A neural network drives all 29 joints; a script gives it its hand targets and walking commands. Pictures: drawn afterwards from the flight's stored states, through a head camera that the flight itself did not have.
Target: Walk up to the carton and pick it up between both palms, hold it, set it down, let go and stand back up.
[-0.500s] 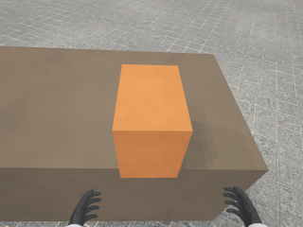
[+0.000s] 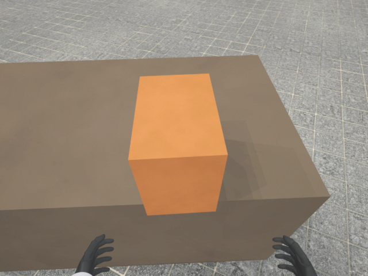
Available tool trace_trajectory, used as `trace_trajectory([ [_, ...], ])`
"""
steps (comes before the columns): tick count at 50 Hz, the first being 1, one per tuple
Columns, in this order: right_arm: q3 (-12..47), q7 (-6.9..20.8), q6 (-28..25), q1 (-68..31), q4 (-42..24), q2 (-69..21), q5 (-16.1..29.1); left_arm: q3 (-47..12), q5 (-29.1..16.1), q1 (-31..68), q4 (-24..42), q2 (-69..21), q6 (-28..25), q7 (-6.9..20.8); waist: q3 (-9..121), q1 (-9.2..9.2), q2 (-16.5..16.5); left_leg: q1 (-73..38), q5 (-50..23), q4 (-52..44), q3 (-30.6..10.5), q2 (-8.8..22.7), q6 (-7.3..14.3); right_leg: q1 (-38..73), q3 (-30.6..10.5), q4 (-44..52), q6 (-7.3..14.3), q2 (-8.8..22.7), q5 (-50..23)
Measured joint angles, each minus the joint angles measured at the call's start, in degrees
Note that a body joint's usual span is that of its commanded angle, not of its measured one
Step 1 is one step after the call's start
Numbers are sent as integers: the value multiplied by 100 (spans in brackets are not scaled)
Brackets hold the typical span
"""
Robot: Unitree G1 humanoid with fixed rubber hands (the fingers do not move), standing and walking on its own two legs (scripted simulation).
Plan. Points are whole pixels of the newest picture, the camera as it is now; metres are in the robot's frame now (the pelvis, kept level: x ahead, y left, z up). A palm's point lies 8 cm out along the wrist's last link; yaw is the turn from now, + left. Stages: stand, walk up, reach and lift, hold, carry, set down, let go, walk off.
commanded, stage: let go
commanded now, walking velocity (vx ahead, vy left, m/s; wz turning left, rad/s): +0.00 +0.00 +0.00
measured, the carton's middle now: (178, 144) +0.43 +0.05 +0.02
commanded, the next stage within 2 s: stand in 0.40 s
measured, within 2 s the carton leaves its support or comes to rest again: neither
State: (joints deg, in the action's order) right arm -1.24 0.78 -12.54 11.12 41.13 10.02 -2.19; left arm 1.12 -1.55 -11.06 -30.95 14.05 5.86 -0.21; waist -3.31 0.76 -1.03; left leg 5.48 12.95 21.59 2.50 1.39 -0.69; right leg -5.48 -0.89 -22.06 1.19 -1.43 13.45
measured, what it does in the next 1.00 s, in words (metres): stands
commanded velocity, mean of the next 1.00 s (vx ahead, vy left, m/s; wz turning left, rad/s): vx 0.00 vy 0.00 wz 0.00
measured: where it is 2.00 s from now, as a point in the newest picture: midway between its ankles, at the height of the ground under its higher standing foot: outside the picture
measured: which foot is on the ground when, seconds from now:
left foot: down 0.00-1.00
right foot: down 0.00-1.00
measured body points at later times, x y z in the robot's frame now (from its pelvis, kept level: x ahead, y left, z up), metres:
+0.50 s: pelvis +0.01 +0.02 +0.00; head +0.02 +0.01 +0.45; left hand +0.17 +0.25 -0.09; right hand +0.14 -0.20 -0.12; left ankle -0.01 +0.12 -0.74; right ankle -0.01 -0.11 -0.74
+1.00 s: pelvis -0.02 +0.03 -0.01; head -0.03 +0.02 +0.44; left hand +0.02 +0.25 -0.15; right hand -0.02 -0.22 -0.16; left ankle -0.01 +0.12 -0.74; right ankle -0.02 -0.11 -0.74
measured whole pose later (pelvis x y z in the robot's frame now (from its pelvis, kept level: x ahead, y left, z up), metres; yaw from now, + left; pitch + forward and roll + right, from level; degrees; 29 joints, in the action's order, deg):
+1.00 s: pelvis -0.02 +0.03 -0.01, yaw -3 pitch +0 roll +0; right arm -3.4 -0.7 2.2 20.5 55.5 10.9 -1.4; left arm 0.7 1.5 -21.9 -50.9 8.1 -0.2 -1.2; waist 2.3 0.0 0.7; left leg 13.8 16.3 30.2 5.8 1.1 1.7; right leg -14.3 -3.4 -29.6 -1.1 -0.6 15.1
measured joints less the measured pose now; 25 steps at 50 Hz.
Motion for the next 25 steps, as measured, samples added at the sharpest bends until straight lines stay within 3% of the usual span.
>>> trace_trajectory([
  [6,-142,78,141,-141,78,126,51,-246,37,-156,53,-137,128,-72,1,-134,-125,-8,55,84,-41,-1,19,82,46,45,-15,4,0],
  [11,-142,148,191,-122,166,141,105,-326,122,-228,133,-327,77,-141,-101,-142,-113,13,84,121,8,0,46,63,3,50,-47,8,-12],
  [22,-109,208,-12,21,286,-79,67,-134,134,-86,62,-306,37,-194,-129,-111,214,156,170,241,90,-26,113,-87,-64,-29,-113,41,24],
  [25,-57,128,431,24,258,-61,57,-10,294,-134,-109,-245,-269,-89,121,-130,272,429,259,452,74,-25,128,-345,-43,-225,-126,46,114],
])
